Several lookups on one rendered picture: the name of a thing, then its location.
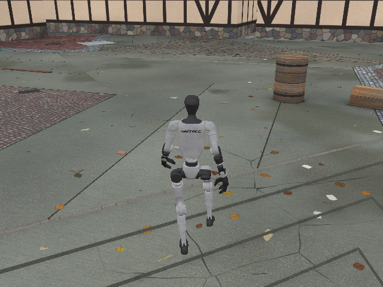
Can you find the humanoid robot head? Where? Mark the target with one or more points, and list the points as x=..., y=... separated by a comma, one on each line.
x=192, y=104

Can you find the left robot forearm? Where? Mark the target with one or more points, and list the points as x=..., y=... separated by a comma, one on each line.
x=165, y=154

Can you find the right robot forearm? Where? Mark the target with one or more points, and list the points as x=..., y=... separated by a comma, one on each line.
x=220, y=164

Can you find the right robot thigh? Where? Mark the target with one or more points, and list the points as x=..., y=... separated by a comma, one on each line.
x=205, y=174

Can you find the robot right upper arm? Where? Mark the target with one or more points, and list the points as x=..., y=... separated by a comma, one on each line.
x=210, y=126

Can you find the robot left upper arm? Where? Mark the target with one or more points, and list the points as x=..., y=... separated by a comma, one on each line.
x=173, y=126

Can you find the left robot hand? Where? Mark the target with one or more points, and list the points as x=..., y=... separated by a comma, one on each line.
x=166, y=165

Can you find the right robot hand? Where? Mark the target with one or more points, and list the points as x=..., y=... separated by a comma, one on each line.
x=224, y=185

